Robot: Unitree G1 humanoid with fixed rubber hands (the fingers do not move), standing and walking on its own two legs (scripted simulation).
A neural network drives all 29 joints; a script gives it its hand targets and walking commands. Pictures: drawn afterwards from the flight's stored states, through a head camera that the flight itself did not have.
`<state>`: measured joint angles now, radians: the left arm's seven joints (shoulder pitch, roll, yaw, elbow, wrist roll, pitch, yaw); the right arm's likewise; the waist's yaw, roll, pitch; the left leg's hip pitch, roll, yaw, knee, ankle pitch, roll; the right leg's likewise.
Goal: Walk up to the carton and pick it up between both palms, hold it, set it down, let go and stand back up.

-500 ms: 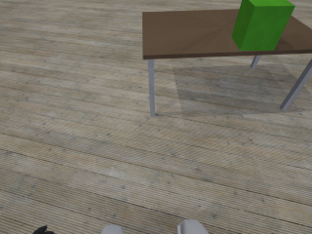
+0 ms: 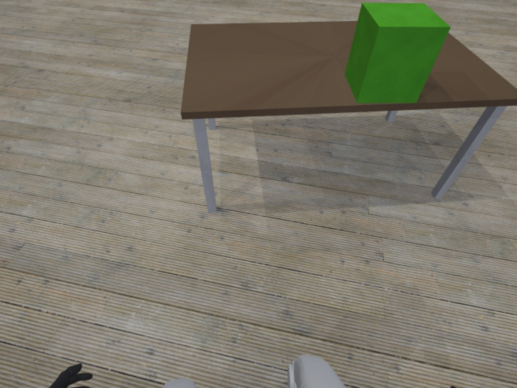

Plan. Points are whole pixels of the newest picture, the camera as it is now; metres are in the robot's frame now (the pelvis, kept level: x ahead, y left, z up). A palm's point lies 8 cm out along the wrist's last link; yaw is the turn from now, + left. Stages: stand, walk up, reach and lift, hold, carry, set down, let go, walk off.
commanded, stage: walk up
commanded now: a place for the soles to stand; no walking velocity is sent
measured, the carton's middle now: (389, 54) +1.10 -0.45 +0.00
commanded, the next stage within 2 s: none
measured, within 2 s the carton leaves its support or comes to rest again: neither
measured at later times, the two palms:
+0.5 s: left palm (142, 367) +0.17 +0.20 -0.10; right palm out of the picture +0.20 -0.44 -0.08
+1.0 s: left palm (218, 318) +0.26 +0.08 -0.11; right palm out of the picture +0.31 -0.56 -0.08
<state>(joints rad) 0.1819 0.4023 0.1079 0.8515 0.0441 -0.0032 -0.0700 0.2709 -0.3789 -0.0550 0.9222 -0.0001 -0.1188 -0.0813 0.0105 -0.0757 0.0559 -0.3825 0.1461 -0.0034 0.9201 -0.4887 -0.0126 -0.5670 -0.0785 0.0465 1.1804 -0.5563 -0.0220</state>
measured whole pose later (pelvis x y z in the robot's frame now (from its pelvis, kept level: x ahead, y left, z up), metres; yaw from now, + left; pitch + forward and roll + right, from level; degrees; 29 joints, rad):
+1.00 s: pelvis +0.23 -0.23 +0.00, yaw +0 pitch -3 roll +1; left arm 0.33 0.41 0.06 0.84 0.04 0.01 -0.05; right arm 0.25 -0.39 -0.05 0.92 0.00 -0.11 -0.09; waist 0.04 -0.07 0.09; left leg -0.50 0.05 0.01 0.99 -0.44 0.00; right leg -0.48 0.03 0.01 1.23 -0.60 -0.05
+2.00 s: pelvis +0.41 -0.47 -0.01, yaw +1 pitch -1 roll -1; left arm 0.31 0.42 0.09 0.84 0.04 0.00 -0.03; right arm 0.25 -0.39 -0.04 0.93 0.00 -0.07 -0.08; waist 0.07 -0.05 0.09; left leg -0.70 0.05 -0.04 1.22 -0.55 -0.01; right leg -0.49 -0.01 -0.12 1.08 -0.58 -0.06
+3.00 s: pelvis +0.42 -0.49 -0.01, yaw +2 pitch -4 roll +1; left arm 0.19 0.41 0.04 0.92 0.02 -0.03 -0.01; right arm 0.23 -0.39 -0.05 0.93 0.00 -0.04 -0.01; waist 0.03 -0.03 0.10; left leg -0.55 0.01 -0.03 1.03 -0.47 -0.03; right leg -0.47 -0.05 0.00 1.09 -0.56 -0.01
